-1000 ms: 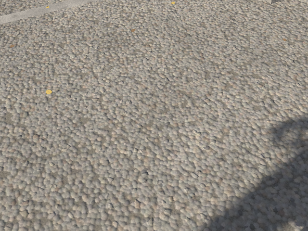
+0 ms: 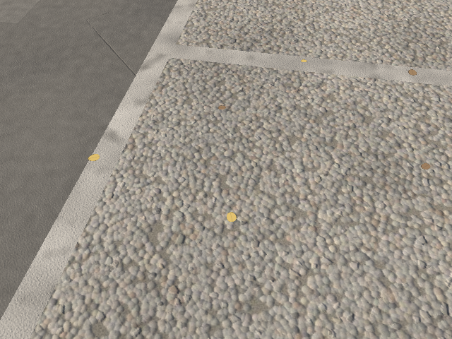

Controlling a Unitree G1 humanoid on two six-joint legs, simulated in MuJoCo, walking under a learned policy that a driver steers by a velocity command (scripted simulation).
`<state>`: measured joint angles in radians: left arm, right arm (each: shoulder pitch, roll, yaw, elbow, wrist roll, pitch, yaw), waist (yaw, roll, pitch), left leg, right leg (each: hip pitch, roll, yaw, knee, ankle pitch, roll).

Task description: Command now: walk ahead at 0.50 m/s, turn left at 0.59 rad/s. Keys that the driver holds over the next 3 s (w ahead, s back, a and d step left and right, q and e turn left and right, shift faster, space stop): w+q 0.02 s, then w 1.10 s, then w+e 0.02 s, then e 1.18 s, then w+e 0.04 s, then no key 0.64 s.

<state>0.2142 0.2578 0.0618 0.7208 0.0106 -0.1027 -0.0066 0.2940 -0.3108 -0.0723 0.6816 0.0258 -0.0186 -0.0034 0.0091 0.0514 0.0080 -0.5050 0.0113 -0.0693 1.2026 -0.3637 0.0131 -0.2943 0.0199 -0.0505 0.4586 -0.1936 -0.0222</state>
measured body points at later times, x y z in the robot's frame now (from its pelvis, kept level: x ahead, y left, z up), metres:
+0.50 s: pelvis +0.26 +0.07 +0.00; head +0.29 +0.09 +0.45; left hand +0.31 +0.36 -0.13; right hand +0.43 -0.17 -0.09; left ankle +0.29 +0.16 -0.74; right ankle +0.22 -0.09 -0.65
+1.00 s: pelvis +0.54 +0.04 +0.00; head +0.58 +0.03 +0.45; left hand +0.64 +0.32 -0.11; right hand +0.65 -0.23 -0.13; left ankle +0.43 +0.17 -0.65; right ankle +0.61 -0.04 -0.74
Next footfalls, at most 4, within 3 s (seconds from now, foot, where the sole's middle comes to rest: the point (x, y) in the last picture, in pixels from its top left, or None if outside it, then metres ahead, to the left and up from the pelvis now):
0.34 left None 0.33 0.17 -0.77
0.86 right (258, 286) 0.65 -0.04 -0.77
1.36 left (183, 220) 0.90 0.22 -0.77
1.76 right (256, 240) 0.82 -0.04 -0.77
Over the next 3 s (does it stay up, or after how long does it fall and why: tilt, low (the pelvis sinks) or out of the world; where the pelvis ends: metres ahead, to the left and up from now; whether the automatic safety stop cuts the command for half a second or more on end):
stays up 0.81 0.05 0.00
